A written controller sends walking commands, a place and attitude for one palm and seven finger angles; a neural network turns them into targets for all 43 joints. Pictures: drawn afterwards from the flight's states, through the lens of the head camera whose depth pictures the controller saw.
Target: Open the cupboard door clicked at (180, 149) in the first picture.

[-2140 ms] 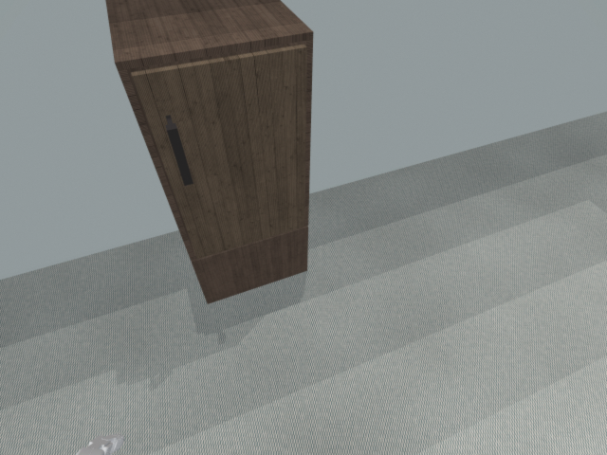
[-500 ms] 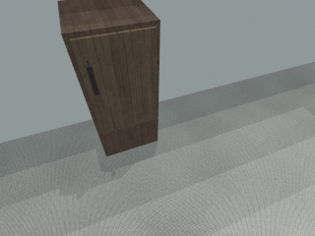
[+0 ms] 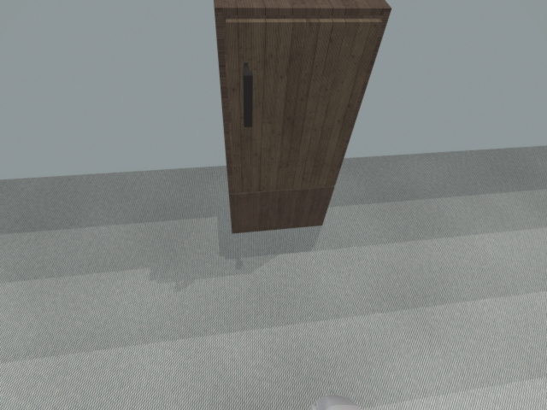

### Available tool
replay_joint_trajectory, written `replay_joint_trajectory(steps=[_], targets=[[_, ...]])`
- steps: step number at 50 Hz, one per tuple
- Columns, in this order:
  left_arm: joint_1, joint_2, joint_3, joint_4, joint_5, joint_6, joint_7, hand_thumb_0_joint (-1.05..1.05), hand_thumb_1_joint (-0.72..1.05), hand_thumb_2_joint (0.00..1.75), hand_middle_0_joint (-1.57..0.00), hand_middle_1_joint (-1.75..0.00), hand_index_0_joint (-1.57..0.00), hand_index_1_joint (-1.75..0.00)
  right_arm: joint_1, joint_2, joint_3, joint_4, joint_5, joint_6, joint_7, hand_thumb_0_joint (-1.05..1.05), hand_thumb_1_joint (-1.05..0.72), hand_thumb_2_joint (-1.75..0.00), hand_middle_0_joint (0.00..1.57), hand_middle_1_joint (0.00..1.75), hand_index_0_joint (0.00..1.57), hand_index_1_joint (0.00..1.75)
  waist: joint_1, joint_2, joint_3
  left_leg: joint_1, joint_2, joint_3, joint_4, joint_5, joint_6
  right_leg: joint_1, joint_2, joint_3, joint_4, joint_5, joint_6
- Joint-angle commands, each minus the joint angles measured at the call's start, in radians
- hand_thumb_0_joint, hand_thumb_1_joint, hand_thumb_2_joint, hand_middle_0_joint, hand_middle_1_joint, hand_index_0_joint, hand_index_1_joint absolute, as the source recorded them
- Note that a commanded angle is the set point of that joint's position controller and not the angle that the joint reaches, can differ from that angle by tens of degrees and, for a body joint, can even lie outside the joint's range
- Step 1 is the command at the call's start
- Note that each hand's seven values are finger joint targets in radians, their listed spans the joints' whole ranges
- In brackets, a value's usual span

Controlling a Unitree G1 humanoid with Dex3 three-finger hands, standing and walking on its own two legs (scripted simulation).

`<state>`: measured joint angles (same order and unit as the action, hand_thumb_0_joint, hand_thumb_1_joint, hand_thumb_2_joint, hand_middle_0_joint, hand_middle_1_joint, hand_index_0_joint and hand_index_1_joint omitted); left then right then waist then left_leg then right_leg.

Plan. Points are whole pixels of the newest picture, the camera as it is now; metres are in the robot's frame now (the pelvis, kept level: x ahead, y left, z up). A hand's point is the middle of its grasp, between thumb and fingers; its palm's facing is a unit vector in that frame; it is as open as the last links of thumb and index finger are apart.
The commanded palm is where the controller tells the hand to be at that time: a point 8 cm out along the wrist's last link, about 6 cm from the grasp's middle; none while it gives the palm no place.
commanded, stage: turn to face it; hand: left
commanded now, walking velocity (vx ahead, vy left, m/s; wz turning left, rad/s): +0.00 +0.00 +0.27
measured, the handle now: (247, 95) +0.82 +0.10 -0.04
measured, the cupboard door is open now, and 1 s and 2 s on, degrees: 0 0 0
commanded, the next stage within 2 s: take the last steps up to it in 0.22 s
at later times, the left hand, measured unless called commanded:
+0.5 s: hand out of the picture +0.00 +0.13 -0.15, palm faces +0.17 -0.96 -0.24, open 7.4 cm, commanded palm none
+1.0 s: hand out of the picture +0.08 +0.15 -0.18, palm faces +0.10 -0.99 -0.12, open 7.4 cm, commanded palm none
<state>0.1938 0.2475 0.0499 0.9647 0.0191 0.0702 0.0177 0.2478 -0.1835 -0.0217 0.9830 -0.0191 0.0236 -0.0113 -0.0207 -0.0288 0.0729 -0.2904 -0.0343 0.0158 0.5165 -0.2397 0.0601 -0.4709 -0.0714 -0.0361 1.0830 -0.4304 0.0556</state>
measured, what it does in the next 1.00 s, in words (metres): walks ahead: right foot, then left foot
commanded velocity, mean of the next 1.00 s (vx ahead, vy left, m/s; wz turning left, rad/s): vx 0.21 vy -0.11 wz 0.00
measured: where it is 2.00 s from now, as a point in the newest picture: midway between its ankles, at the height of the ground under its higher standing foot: (309, 375)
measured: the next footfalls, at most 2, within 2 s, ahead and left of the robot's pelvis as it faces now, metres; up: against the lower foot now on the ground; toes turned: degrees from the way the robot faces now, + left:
right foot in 0.30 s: +0.02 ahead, -0.14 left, +0.00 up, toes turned +3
left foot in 0.72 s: +0.01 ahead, +0.08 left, +0.00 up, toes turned +14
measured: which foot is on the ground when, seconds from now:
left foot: down 0.00-0.30, up 0.32-0.70, down 0.72-1.00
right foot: up 0.00-0.28, down 0.30-0.74, up 0.76-1.00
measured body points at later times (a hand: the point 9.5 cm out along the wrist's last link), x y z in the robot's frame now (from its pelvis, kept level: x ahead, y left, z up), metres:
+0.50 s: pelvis -0.01 -0.05 +0.01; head -0.02 -0.08 +0.46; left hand -0.01 +0.18 -0.13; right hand +0.05 -0.30 -0.15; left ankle -0.05 +0.09 -0.67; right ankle -0.02 -0.14 -0.74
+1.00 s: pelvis +0.10 -0.03 +0.00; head +0.11 +0.01 +0.45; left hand +0.07 +0.20 -0.17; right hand +0.04 -0.25 -0.13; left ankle -0.02 +0.07 -0.74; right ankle +0.16 -0.19 -0.64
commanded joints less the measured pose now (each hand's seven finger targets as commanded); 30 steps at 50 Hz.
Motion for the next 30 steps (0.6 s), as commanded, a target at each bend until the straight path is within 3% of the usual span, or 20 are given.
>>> replay_joint_trajectory(steps=[1,5,8,11,13,14,15,16,17,18,19,20,22,24,26,30], targets=[[-0.005,0.053,0.018,-0.063,-0.003,-0.036,0.001,0.0,0.9,0.9,-0.2,-0.3,-0.2,-0.3,0.049,-0.201,-0.059,-0.052,-0.002,-0.029,-0.021,0.0,-0.9,-0.9,0.2,0.3,0.2,0.3,-0.012,0.12,-0.144,0.217,0.256,-0.287,-0.195,0.355,0.124,-0.049,0.0,0.028,-0.069,0.017,0.013],[-0.028,0.037,0.014,-0.071,-0.006,-0.035,0.005,0.0,0.9,0.9,-0.2,-0.3,-0.2,-0.3,0.066,-0.197,-0.064,-0.04,-0.005,-0.02,-0.021,0.0,-0.9,-0.9,0.2,0.3,0.2,0.3,-0.025,0.155,-0.13,0.211,0.265,-0.318,-0.193,0.37,0.136,0.003,0.016,0.025,-0.192,-0.028,0.013],[0.0,0.029,0.011,-0.064,-0.009,-0.039,0.008,0.0,0.9,0.9,-0.2,-0.3,-0.2,-0.3,0.044,-0.199,-0.067,-0.039,-0.007,-0.014,-0.019,0.0,-0.9,-0.9,0.2,0.3,0.2,0.3,-0.013,0.185,-0.126,0.176,0.257,-0.333,-0.185,0.378,0.13,0.087,0.035,0.019,-0.314,-0.029,0.002],[0.053,0.03,0.011,-0.044,-0.013,-0.046,0.014,0.0,0.9,0.9,-0.2,-0.3,-0.2,-0.3,0.016,-0.196,-0.07,-0.041,-0.005,-0.009,-0.013,0.0,-0.9,-0.9,0.2,0.3,0.2,0.3,0.011,0.177,-0.115,0.087,0.228,-0.332,-0.165,0.331,0.102,0.211,0.055,0.009,-0.458,0.062,-0.009],[0.099,0.047,0.015,-0.028,-0.01,-0.059,0.02,0.0,0.9,0.9,-0.2,-0.3,-0.2,-0.3,0.0,-0.178,-0.066,-0.042,0.004,-0.01,-0.007,0.0,-0.9,-0.9,0.2,0.3,0.2,0.3,0.039,0.132,-0.118,-0.009,0.177,-0.303,-0.11,0.238,0.048,0.363,0.041,0.011,-0.673,0.222,-0.011],[0.117,0.085,0.021,-0.027,-0.004,-0.069,0.025,0.0,0.9,0.9,-0.2,-0.3,-0.2,-0.3,0.003,-0.138,-0.061,-0.046,0.013,-0.011,-0.003,0.0,-0.9,-0.9,0.2,0.3,0.2,0.3,0.045,0.019,-0.125,-0.108,0.118,-0.246,-0.016,0.11,-0.003,0.457,-0.062,0.109,-0.77,0.24,-0.036],[0.12,0.171,0.036,-0.031,0.01,-0.076,0.03,0.0,0.9,0.9,-0.2,-0.3,-0.2,-0.3,-0.008,-0.078,-0.051,-0.068,0.016,-0.01,0.001,0.0,-0.9,-0.9,0.2,0.3,0.2,0.3,0.044,-0.232,-0.082,-0.255,-0.017,-0.082,0.16,-0.155,-0.073,0.457,-0.287,0.35,-0.826,0.272,-0.121],[0.113,0.185,0.031,-0.049,0.005,-0.073,0.025,0.0,0.9,0.9,-0.2,-0.3,-0.2,-0.3,-0.038,-0.115,-0.065,-0.082,0.003,0.001,-0.002,0.0,-0.9,-0.9,0.2,0.3,0.2,0.3,0.059,-0.212,-0.049,-0.223,-0.015,-0.085,0.331,-0.299,-0.075,0.298,-0.373,0.382,-0.842,0.332,-0.2],[0.069,0.139,0.027,-0.049,0.004,-0.076,0.026,0.0,0.9,0.9,-0.2,-0.3,-0.2,-0.3,-0.025,-0.117,-0.069,-0.06,-0.003,0.017,0.0,0.0,-0.9,-0.9,0.2,0.3,0.2,0.3,0.032,-0.171,-0.033,-0.19,0.021,-0.12,0.431,-0.252,-0.069,0.217,-0.311,0.322,-0.881,0.157,-0.208],[0.045,0.105,0.023,-0.048,0.003,-0.076,0.026,0.0,0.9,0.9,-0.2,-0.3,-0.2,-0.3,-0.006,-0.106,-0.067,-0.044,-0.007,0.023,0.005,0.0,-0.9,-0.9,0.2,0.3,0.2,0.3,0.016,-0.202,0.005,-0.2,0.032,-0.102,0.482,-0.214,-0.067,0.184,-0.262,0.317,-0.926,-0.019,-0.19],[0.038,0.081,0.013,-0.041,0.004,-0.08,0.019,0.0,0.9,0.9,-0.2,-0.3,-0.2,-0.3,0.009,-0.099,-0.066,-0.022,-0.013,0.022,0.011,0.0,-0.9,-0.9,0.2,0.3,0.2,0.3,0.005,-0.151,0.041,-0.209,0.04,-0.073,0.532,-0.158,-0.07,0.17,-0.213,0.28,-0.941,-0.1,-0.172],[0.043,0.061,0.006,-0.035,0.005,-0.088,0.014,0.0,0.9,0.9,-0.2,-0.3,-0.2,-0.3,0.032,-0.094,-0.065,-0.007,-0.017,0.017,0.016,0.0,-0.9,-0.9,0.2,0.3,0.2,0.3,-0.007,-0.135,0.06,-0.216,0.052,-0.047,0.549,-0.109,-0.073,0.172,-0.178,0.229,-0.939,-0.101,-0.159],[0.103,0.043,0.003,-0.01,0.005,-0.1,0.007,0.0,0.9,0.9,-0.2,-0.3,-0.2,-0.3,0.03,-0.083,-0.062,0.002,-0.021,0.008,0.02,0.0,-0.9,-0.9,0.2,0.3,0.2,0.3,0.008,-0.13,0.058,-0.225,0.071,-0.009,0.536,-0.071,-0.079,0.207,-0.147,0.187,-0.933,-0.082,-0.154],[0.164,0.036,0.002,0.016,0.007,-0.107,0.005,0.0,0.9,0.9,-0.2,-0.3,-0.2,-0.3,-0.008,-0.079,-0.062,-0.006,-0.022,0.001,0.022,0.0,-0.9,-0.9,0.2,0.3,0.2,0.3,0.028,-0.135,0.068,-0.243,0.093,0.014,0.509,-0.066,-0.086,0.238,-0.144,0.195,-0.942,-0.087,-0.165],[0.211,0.041,0.007,0.037,0.011,-0.11,0.004,0.0,0.9,0.9,-0.2,-0.3,-0.2,-0.3,-0.056,-0.075,-0.058,-0.021,-0.02,-0.007,0.021,0.0,-0.9,-0.9,0.2,0.3,0.2,0.3,0.047,-0.123,0.062,-0.248,0.116,0.034,0.42,-0.109,-0.091,0.282,-0.158,0.227,-0.943,-0.074,-0.202],[0.289,0.053,0.014,0.086,0.017,-0.107,-0.003,0.0,0.9,0.9,-0.2,-0.3,-0.2,-0.3,-0.113,-0.048,-0.045,-0.028,-0.014,-0.032,0.015,0.0,-0.9,-0.9,0.2,0.3,0.2,0.3,0.084,-0.12,0.024,-0.194,0.111,0.08,0.232,-0.201,-0.079,0.362,-0.163,0.249,-0.9,0.061,-0.248]])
